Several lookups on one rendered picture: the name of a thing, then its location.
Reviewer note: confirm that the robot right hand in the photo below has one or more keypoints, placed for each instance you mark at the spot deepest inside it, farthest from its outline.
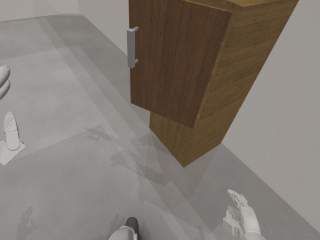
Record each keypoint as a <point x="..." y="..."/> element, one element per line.
<point x="243" y="221"/>

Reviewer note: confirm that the robot left hand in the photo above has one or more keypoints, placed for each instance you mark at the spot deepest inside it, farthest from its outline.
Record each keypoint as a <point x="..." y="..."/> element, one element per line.
<point x="12" y="146"/>

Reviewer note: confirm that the cupboard door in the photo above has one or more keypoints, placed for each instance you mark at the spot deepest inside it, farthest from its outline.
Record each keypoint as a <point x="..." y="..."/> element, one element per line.
<point x="176" y="44"/>

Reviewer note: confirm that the left robot thigh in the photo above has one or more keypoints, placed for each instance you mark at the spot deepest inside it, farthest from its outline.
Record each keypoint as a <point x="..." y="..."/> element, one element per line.
<point x="124" y="234"/>

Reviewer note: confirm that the handle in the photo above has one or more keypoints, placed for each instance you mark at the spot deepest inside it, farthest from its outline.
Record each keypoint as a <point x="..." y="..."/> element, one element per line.
<point x="131" y="47"/>

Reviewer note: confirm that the robot left foot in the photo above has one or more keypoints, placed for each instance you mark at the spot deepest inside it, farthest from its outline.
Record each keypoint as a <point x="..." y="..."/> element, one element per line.
<point x="133" y="223"/>

